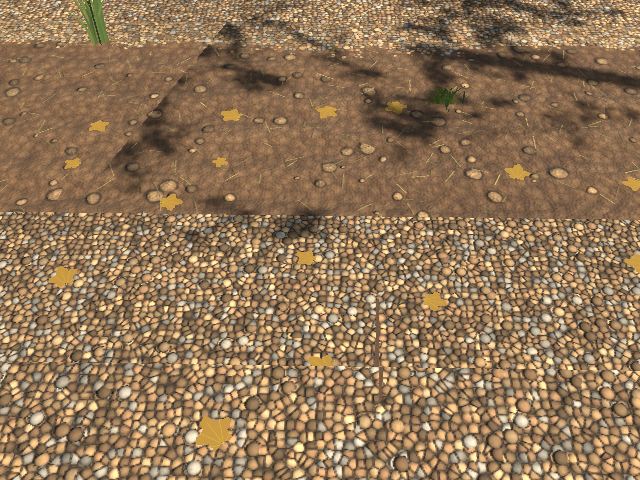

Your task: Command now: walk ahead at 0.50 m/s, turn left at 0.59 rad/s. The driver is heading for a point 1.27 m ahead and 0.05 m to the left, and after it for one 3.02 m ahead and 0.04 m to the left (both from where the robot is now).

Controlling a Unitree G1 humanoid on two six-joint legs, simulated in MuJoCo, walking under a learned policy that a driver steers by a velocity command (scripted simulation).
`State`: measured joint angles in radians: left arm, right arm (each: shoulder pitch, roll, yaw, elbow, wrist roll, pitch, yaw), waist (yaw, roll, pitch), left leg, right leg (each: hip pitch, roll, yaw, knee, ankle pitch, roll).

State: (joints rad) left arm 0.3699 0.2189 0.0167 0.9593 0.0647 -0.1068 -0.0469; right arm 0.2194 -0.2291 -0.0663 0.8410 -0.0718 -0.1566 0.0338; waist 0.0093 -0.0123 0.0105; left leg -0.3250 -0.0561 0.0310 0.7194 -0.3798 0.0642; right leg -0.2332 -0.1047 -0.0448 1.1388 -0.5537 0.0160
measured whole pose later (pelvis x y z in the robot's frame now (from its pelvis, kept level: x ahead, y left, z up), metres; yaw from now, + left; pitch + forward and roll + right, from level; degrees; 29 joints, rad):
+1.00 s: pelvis +0.54 +0.09 -0.15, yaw +20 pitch -1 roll +1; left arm 0.25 0.23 0.04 0.94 0.08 -0.10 -0.04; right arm 0.30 -0.21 -0.05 0.92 -0.04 -0.10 0.02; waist -0.02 -0.02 0.03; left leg -0.19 -0.07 0.04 0.31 -0.11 0.09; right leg -0.48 -0.09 0.02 1.01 -0.36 -0.09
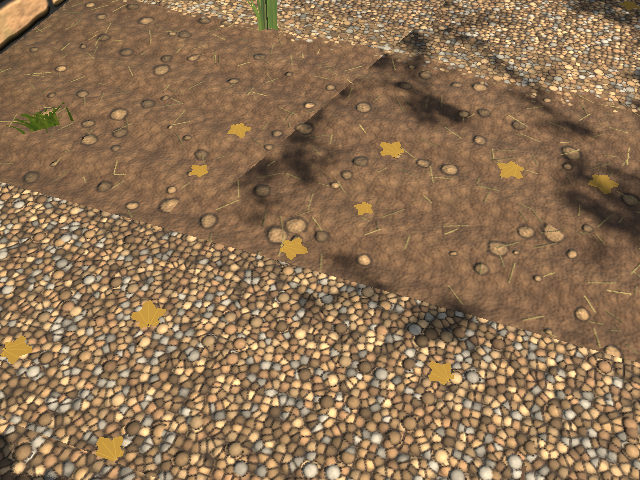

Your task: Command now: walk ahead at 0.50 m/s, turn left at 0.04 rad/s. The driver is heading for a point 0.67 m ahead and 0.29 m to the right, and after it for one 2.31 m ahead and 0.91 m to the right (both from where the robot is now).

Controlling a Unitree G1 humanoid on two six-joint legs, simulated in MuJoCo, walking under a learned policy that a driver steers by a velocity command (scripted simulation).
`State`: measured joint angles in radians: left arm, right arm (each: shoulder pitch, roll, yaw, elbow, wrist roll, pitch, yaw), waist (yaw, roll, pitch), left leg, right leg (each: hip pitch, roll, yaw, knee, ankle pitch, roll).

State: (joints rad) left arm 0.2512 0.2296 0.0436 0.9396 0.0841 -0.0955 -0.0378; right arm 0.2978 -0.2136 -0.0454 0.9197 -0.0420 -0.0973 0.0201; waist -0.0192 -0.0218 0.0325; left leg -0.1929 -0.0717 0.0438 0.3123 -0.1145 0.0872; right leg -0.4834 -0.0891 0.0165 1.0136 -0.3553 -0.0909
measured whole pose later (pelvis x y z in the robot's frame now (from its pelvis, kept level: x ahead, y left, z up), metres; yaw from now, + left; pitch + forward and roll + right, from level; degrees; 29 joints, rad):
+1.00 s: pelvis +0.54 -0.09 -0.19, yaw -28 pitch +1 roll +2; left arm 0.16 0.26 0.07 0.74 -0.03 -0.02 0.04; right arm 0.41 -0.22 -0.03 0.99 -0.02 -0.07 -0.03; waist -0.01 -0.04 -0.02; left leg -0.16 0.02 0.15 0.44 -0.29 0.00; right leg -0.89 -0.07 0.04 1.19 -0.01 0.02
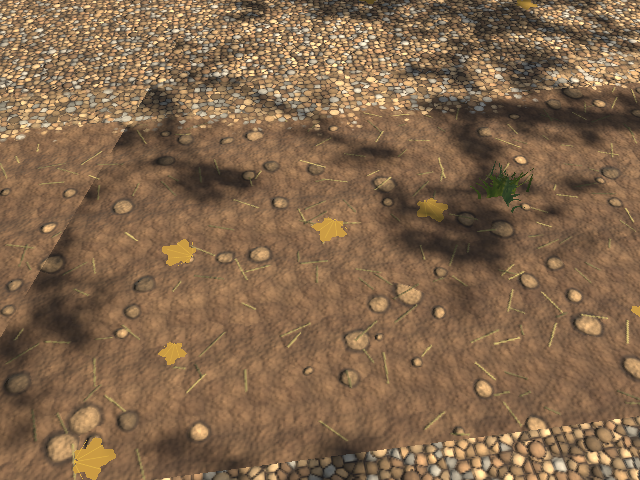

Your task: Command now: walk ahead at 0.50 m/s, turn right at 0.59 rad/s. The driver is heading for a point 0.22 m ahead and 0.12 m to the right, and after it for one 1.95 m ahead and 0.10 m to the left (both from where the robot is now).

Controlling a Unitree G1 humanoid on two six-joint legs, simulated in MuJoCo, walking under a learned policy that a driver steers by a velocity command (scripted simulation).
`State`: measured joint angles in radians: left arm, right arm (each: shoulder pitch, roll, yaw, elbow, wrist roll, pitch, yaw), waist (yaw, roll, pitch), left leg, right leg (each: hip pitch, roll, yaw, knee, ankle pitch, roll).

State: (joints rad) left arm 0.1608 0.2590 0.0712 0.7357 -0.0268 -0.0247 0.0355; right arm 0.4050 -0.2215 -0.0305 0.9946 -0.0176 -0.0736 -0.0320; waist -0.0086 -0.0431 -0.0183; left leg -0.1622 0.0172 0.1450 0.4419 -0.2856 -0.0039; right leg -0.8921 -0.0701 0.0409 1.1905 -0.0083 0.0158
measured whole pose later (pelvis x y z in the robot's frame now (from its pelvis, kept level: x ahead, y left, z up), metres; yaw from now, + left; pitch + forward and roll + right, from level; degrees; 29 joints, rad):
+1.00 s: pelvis +0.38 -0.13 +0.00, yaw -10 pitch +4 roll +0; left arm 0.20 0.24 0.08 0.74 0.01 -0.04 0.02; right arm 0.22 -0.27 -0.10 0.70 0.04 0.03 -0.03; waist 0.01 0.04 -0.04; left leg -0.47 -0.10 -0.16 0.57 -0.26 0.03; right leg -0.32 0.02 0.02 0.51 -0.26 -0.02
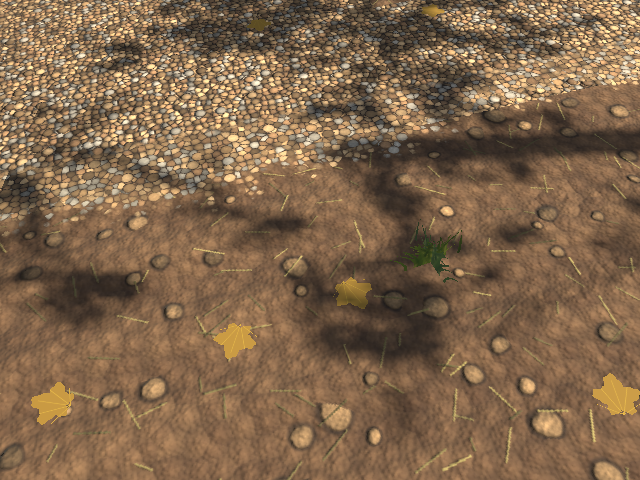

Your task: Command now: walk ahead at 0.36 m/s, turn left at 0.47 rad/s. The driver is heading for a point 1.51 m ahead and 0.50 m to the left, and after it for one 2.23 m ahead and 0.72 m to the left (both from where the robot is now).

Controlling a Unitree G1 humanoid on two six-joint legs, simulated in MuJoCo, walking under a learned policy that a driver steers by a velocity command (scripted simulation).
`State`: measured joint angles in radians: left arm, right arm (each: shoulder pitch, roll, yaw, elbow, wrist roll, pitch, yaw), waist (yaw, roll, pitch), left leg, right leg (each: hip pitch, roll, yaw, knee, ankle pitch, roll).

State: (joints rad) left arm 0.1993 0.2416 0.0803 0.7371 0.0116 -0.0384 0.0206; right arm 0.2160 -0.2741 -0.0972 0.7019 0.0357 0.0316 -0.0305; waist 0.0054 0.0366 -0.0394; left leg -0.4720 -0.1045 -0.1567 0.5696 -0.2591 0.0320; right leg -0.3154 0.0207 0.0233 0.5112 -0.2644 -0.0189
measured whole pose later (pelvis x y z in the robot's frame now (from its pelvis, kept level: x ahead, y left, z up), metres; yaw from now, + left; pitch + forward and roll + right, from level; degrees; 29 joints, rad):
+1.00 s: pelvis +0.47 +0.17 -0.01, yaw +33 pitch +2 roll -1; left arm 0.12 0.26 0.05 0.69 0.00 -0.12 -0.02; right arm 0.34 -0.29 -0.06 0.75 0.03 -0.04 -0.01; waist -0.03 0.03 0.01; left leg -0.34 -0.08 -0.13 1.15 -0.44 0.03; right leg -0.41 0.04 -0.01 0.54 -0.16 -0.04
